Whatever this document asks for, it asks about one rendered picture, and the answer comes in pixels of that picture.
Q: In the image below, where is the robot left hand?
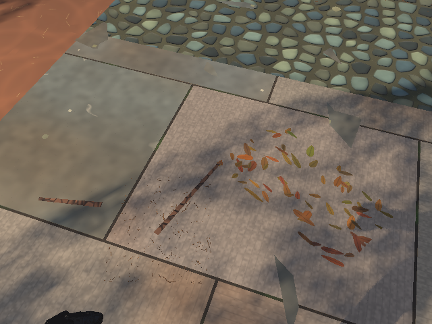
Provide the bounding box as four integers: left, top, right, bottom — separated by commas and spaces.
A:
45, 310, 103, 324

